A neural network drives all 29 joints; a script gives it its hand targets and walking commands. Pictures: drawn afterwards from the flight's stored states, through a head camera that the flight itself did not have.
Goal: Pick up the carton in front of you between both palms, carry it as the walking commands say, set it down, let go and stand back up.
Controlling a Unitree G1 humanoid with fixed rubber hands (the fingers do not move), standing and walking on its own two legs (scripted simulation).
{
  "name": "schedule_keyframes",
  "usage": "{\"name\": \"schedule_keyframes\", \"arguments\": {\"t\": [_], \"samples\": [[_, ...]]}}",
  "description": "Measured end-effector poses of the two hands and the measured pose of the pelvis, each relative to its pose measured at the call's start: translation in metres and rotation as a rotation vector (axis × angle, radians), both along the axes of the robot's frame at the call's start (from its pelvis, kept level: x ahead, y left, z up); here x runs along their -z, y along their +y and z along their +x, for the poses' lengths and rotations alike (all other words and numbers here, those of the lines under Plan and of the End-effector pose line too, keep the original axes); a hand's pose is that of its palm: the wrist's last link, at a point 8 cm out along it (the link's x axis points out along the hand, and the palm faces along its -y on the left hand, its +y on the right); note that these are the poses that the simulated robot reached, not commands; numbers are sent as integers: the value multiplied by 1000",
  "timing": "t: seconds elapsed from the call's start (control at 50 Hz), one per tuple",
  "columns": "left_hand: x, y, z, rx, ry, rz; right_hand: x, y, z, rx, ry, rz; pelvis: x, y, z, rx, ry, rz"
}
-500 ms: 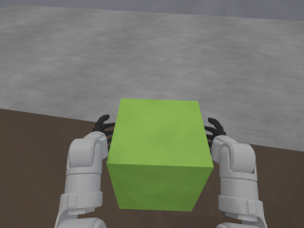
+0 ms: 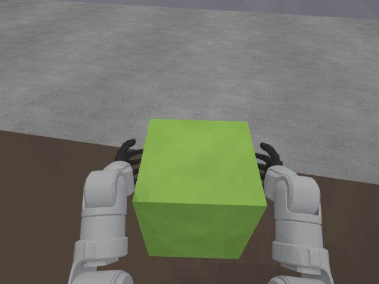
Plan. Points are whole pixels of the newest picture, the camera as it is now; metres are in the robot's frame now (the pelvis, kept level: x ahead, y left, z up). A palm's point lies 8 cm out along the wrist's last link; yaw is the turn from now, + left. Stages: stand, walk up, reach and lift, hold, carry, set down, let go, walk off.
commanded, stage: carry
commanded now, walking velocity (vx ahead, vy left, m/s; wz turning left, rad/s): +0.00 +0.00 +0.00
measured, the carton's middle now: (196, 191) +0.34 +0.00 +0.06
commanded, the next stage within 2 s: none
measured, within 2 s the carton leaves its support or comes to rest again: neither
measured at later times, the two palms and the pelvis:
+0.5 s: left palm (122, 171) +0.33 +0.15 +0.13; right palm (271, 175) +0.33 -0.15 +0.13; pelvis +0.00 +0.00 +0.00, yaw +0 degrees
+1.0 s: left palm (138, 133) +0.48 +0.15 +0.10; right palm (252, 133) +0.49 -0.15 +0.10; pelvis +0.15 -0.01 -0.01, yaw -1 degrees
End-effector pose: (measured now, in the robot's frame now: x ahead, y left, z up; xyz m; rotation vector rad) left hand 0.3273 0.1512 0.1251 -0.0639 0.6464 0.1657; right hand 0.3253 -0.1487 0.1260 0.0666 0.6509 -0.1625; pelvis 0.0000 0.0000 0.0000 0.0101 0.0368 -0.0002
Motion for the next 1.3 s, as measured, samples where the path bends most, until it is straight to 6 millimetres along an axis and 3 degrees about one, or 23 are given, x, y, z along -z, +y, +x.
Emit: {"name": "schedule_keyframes", "arguments": {"t": [0.46, 0.6, 0.78, 0.86, 0.94, 1.1, 1.2, 1.3], "samples": [[-1, 2, 2, 1, 1, -2, -1, 2, 1, 1, 1, 0, 0, 2, 2, -1, 0, -1], [-2, -1, 16, 9, 3, 6, 0, -1, 14, 7, 3, 4, 1, 1, 21, 0, 15, -15], [8, -26, 74, 18, 0, 13, 14, -26, 67, 8, 0, 0, 11, -16, 69, 0, 42, -22], [23, -22, 94, -4, 31, 17, 23, -22, 99, -9, 31, 11, 9, -19, 93, 8, 52, 1], [25, -10, 122, -34, 18, 15, 25, -10, 135, -24, 18, 28, 6, -16, 122, 12, 54, 6], [31, 26, 215, -52, -27, -5, 34, 26, 228, -31, -27, 22, 20, 8, 212, 10, 58, -23], [63, 41, 290, 0, -36, -24, 59, 41, 287, 2, -36, -23, 53, 30, 276, 23, 40, -36], [95, 34, 333, 41, 87, -48, 89, 35, 313, 69, 85, -15, 45, 45, 320, 19, 46, -41]]}}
